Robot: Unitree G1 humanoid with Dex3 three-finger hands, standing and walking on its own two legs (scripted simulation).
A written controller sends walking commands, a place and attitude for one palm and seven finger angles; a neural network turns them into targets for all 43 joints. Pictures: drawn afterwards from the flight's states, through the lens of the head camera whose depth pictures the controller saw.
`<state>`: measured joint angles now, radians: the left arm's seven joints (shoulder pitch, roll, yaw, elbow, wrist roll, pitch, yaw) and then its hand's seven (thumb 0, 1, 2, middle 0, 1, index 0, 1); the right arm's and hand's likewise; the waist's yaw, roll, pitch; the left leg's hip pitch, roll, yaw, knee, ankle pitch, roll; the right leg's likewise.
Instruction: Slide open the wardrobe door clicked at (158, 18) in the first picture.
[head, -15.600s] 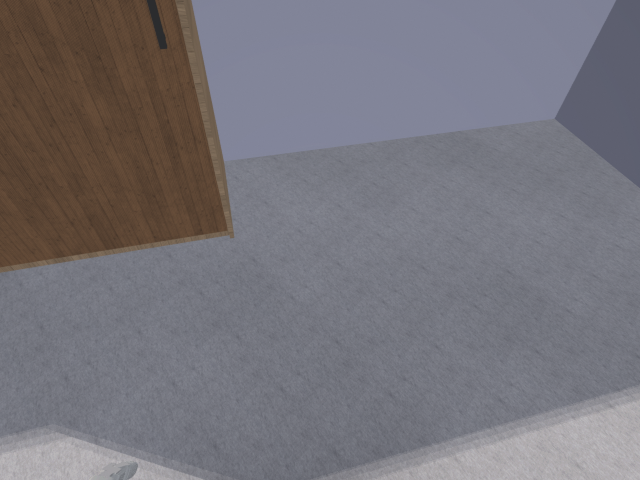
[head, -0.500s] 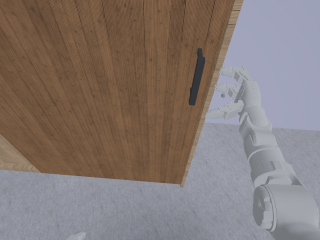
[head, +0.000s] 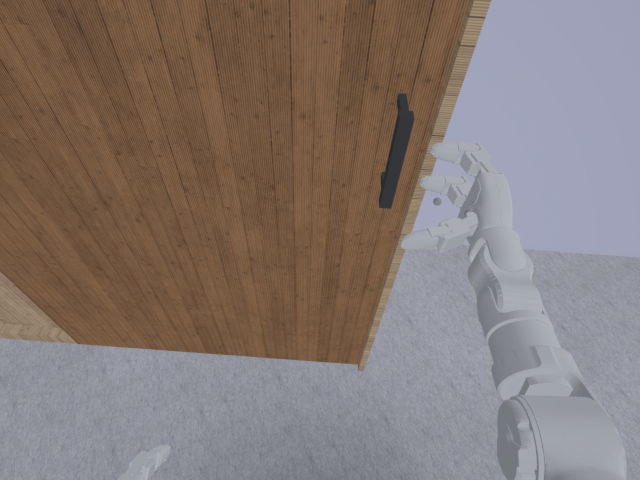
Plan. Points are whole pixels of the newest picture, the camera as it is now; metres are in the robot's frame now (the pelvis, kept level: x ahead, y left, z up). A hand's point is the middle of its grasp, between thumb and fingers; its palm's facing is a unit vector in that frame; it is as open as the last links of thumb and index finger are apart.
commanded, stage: move the hooked fingers beside the handle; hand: right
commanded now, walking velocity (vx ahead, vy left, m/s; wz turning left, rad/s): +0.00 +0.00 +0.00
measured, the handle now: (393, 154) +0.51 -0.05 +0.14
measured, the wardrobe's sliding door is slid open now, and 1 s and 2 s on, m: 0.00 0.00 0.00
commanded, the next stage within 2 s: none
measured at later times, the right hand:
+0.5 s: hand (434, 197) +0.44 -0.10 +0.13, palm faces -0.04 +1.00 -0.01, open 14.0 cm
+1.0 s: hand (455, 200) +0.43 -0.12 +0.14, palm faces -0.02 +1.00 -0.01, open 14.0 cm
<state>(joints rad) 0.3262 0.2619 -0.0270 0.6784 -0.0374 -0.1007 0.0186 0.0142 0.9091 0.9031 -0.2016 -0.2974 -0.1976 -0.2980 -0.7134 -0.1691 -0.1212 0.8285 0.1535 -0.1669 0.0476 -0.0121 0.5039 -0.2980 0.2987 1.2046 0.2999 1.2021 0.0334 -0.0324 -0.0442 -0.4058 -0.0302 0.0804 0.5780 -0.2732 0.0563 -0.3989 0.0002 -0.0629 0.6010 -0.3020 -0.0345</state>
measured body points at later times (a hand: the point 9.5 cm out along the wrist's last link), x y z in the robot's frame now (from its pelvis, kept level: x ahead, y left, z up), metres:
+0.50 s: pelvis +0.00 +0.00 +0.00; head +0.03 +0.01 +0.45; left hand +0.08 +0.26 -0.12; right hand +0.44 -0.15 +0.13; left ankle +0.01 +0.08 -0.73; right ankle +0.00 -0.10 -0.73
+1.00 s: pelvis +0.00 +0.00 +0.00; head +0.02 +0.00 +0.45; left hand +0.10 +0.25 -0.11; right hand +0.43 -0.17 +0.14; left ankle +0.01 +0.08 -0.73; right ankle +0.00 -0.10 -0.73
